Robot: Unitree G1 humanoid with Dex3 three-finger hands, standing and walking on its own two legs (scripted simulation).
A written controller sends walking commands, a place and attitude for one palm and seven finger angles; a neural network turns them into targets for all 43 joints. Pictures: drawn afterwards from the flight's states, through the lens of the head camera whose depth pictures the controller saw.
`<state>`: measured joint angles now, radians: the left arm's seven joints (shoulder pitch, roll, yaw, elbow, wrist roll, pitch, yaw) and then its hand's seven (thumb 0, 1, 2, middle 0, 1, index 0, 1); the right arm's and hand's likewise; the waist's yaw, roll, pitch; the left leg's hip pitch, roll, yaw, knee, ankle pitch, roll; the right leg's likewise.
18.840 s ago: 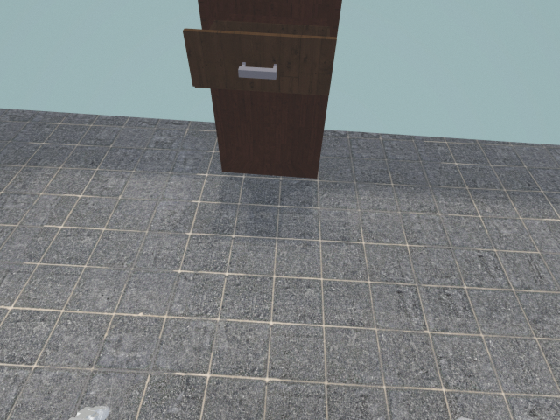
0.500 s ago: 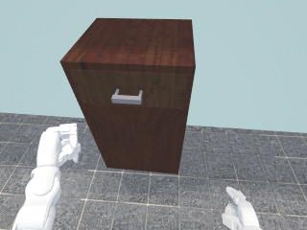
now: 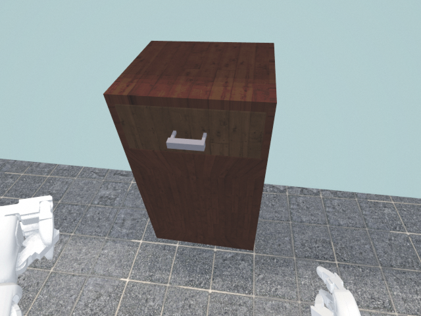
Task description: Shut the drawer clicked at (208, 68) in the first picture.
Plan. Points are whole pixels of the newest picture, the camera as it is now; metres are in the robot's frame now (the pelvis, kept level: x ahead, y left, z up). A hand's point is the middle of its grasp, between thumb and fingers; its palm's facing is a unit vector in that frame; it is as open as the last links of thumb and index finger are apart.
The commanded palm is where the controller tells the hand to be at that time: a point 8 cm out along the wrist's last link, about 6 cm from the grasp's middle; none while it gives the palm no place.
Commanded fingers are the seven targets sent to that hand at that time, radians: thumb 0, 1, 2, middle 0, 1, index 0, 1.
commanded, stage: draw the hand back to the body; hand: left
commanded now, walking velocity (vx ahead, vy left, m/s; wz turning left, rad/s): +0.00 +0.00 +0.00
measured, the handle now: (187, 139) +0.62 +0.16 -0.03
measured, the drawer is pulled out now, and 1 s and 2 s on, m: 0.00 0.00 0.00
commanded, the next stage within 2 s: step back with the hand held close in 0.06 s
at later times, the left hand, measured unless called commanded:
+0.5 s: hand (55, 237) +0.18 +0.26 +0.15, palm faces +0.28 -0.82 -0.49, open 3.3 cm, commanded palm +0.12 +0.30 +0.17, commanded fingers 0.00 0.90 0.90 -1.40 -1.60 -1.40 -1.60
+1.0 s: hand (9, 289) +0.10 +0.26 +0.16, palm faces +0.38 -0.78 -0.50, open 3.3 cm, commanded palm +0.03 +0.30 +0.17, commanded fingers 0.00 0.90 0.90 -1.40 -1.60 -1.40 -1.60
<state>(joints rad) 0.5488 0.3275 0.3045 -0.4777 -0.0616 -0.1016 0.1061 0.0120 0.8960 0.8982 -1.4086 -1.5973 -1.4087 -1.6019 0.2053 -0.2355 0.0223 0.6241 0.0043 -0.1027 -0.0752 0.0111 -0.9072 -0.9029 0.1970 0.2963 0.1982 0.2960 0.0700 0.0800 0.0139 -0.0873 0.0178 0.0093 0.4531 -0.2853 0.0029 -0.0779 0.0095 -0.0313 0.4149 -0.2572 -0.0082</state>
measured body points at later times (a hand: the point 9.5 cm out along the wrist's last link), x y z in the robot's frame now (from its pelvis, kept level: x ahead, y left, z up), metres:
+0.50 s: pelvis -0.02 +0.02 +0.00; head +0.00 +0.01 +0.45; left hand +0.16 +0.30 +0.17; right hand +0.15 -0.23 -0.08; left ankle -0.02 +0.12 -0.74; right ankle -0.01 -0.11 -0.74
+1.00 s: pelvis -0.09 +0.02 -0.01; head -0.07 +0.03 +0.44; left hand +0.07 +0.30 +0.18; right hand +0.08 -0.22 -0.09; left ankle -0.02 +0.12 -0.74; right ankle -0.01 -0.11 -0.74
